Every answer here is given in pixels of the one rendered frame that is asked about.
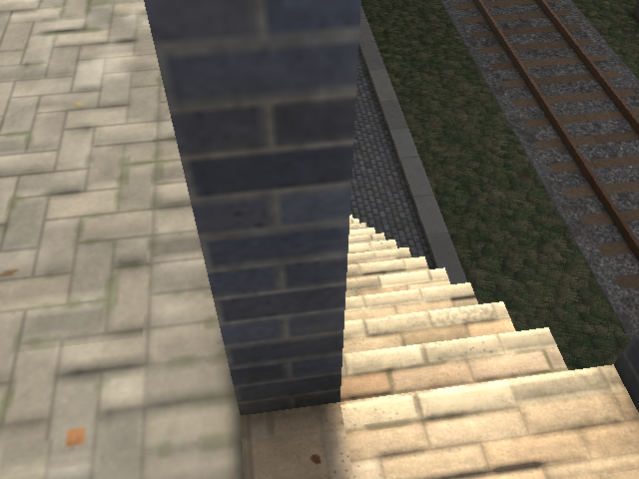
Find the stairs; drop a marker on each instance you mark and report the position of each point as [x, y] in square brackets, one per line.
[407, 329]

